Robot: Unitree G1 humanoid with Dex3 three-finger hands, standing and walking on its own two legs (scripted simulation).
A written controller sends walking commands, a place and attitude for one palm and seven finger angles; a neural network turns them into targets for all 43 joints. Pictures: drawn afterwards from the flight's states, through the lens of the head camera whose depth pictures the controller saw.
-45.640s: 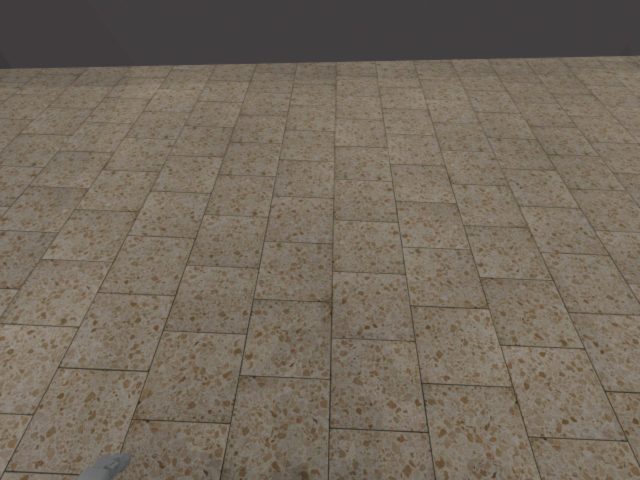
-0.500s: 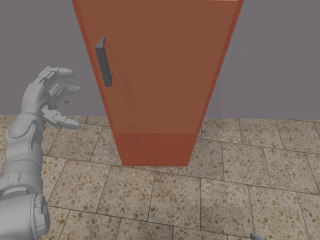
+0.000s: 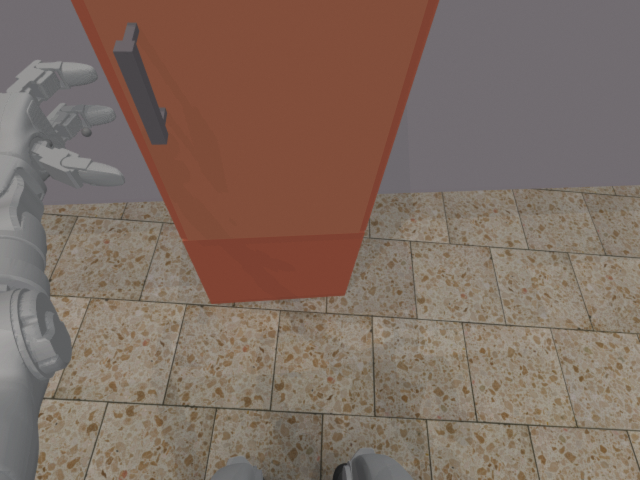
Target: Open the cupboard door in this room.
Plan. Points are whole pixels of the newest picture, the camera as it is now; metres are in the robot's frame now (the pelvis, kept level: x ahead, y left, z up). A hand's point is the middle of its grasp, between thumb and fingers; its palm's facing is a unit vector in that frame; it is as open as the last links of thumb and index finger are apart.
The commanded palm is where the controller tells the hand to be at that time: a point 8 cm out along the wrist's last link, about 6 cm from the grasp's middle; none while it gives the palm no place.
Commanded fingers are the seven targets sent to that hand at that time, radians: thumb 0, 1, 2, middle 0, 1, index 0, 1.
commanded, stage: move the hooked fingers beside the handle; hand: left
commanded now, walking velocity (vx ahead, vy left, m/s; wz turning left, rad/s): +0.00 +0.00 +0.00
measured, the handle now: (146, 87) +0.58 +0.18 +0.12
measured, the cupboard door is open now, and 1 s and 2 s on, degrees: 0 0 0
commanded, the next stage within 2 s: slide the fingers in behind the handle in 1.26 s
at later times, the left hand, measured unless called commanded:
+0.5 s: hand (94, 100) +0.56 +0.24 +0.12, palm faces -0.01 -1.00 +0.01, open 13.7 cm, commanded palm +0.53 +0.28 +0.12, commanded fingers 0.00 -0.50 0.30 -0.30 -1.20 -0.30 -1.20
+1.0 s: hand (97, 113) +0.54 +0.23 +0.12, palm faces +0.00 -1.00 -0.01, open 14.0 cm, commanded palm +0.53 +0.28 +0.11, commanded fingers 0.00 -0.50 0.30 -0.30 -1.20 -0.30 -1.20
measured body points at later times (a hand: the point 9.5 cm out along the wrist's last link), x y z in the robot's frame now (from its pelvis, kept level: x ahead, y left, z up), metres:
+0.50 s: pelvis +0.02 +0.01 +0.00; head +0.15 +0.03 +0.43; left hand +0.55 +0.29 +0.12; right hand -0.05 -0.25 -0.10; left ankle +0.01 +0.11 -0.71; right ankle +0.01 -0.12 -0.71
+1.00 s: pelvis +0.01 +0.01 -0.01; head +0.13 +0.04 +0.43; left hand +0.53 +0.29 +0.12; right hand +0.00 -0.26 -0.11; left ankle +0.01 +0.11 -0.71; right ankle +0.01 -0.12 -0.71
